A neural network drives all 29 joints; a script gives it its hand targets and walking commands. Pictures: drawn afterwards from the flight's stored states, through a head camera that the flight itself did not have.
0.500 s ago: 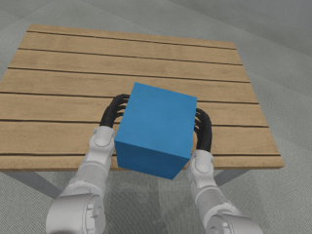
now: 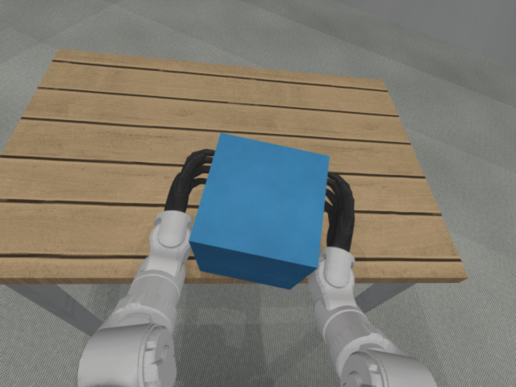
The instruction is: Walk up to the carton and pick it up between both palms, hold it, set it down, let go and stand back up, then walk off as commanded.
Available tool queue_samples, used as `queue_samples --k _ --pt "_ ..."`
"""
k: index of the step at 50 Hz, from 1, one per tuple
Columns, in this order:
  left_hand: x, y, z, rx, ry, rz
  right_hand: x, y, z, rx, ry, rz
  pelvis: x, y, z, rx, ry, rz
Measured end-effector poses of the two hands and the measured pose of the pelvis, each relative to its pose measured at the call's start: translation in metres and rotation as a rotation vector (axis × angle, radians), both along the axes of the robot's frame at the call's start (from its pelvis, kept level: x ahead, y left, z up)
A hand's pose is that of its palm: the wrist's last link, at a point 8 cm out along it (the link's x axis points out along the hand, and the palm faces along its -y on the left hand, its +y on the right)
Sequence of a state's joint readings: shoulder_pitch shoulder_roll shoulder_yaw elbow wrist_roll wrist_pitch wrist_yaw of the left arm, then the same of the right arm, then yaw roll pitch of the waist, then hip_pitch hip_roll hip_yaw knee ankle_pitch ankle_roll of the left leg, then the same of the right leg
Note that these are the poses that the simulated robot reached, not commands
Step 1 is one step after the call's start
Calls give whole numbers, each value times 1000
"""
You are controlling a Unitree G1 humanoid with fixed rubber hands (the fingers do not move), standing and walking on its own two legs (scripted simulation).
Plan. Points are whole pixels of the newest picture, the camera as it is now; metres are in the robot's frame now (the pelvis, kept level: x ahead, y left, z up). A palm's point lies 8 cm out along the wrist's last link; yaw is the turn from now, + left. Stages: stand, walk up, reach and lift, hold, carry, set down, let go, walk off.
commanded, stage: reach and lift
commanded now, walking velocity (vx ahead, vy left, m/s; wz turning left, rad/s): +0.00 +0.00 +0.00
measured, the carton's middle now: (258, 218) +0.38 -0.03 +0.02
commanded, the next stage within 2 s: none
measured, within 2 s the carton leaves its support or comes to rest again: neither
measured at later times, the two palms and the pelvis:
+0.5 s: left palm (176, 202) +0.40 +0.10 +0.05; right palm (342, 228) +0.34 -0.15 +0.06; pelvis -0.01 -0.01 +0.00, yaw +0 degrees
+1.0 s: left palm (164, 198) +0.36 +0.11 +0.12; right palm (361, 210) +0.33 -0.14 +0.13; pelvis -0.04 -0.01 +0.00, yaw +1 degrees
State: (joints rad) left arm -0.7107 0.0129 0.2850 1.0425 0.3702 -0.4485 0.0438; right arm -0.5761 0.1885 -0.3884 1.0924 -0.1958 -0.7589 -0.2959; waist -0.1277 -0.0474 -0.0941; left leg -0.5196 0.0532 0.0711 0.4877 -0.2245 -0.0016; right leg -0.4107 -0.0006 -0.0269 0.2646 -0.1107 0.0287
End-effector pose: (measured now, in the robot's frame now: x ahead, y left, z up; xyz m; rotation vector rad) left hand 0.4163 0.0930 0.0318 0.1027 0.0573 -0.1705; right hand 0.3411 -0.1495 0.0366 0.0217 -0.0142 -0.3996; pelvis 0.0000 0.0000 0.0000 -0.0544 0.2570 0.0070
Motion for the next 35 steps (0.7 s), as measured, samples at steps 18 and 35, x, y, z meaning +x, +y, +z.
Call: queue_samples --k 18,35 --pt "-10 3 9 11 34 41 -2 1 9 1 34 35 -5 -3 0 2 -9 2" --pt "-38 15 54 29 69 128 -10 9 54 -27 73 120 -25 -7 2 7 -157 9"
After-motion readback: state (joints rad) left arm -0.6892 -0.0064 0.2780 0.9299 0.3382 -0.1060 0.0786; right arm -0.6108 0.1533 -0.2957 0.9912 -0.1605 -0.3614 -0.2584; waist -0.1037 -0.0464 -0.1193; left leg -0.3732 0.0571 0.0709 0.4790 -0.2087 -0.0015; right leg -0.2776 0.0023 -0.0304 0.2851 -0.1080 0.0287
